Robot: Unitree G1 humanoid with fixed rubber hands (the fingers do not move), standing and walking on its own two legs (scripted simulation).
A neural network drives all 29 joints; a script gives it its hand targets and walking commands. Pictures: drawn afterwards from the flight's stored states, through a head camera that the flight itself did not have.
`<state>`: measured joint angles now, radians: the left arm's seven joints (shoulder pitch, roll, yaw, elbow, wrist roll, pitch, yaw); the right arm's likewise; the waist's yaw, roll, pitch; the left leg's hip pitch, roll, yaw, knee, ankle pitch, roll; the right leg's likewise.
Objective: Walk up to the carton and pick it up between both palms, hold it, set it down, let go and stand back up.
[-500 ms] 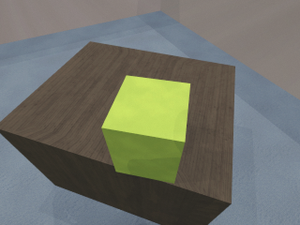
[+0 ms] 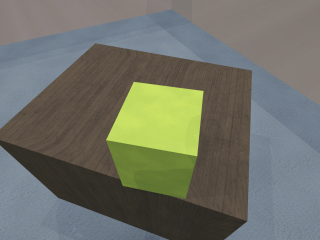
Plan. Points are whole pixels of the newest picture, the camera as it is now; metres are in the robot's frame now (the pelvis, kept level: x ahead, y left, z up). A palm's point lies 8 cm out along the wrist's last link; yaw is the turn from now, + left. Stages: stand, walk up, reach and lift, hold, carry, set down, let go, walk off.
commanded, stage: stand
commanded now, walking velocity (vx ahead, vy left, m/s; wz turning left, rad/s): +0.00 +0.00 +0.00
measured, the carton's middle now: (160, 141) +0.38 +0.02 +0.00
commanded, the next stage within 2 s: none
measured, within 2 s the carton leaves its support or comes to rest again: neither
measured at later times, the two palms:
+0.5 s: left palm out of the picture -0.01 +0.22 -0.14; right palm out of the picture -0.01 -0.21 -0.15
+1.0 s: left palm out of the picture -0.01 +0.22 -0.14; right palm out of the picture -0.01 -0.21 -0.15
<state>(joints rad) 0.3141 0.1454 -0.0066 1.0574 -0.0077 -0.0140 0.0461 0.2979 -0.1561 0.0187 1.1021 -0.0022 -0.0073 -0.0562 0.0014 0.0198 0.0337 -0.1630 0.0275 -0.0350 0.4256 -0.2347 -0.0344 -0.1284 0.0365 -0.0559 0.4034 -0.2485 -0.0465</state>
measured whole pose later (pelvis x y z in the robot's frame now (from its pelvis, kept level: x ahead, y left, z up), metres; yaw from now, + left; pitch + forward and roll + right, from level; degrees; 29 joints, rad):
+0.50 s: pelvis +0.00 +0.00 +0.00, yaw +0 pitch -2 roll +0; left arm 0.31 0.14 -0.01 1.08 -0.01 -0.02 0.05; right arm 0.29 -0.15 0.02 1.12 0.00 -0.01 -0.06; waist 0.00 0.02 0.04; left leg -0.15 0.03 -0.03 0.42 -0.24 -0.03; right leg -0.12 0.03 -0.05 0.39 -0.25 -0.04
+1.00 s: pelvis +0.00 +0.01 +0.00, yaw +0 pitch -2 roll +0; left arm 0.31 0.14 -0.01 1.09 -0.01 -0.02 0.05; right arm 0.30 -0.14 0.02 1.13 0.00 -0.01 -0.06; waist 0.00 0.01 0.04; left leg -0.15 0.02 -0.02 0.41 -0.23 -0.03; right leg -0.12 0.03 -0.05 0.39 -0.25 -0.03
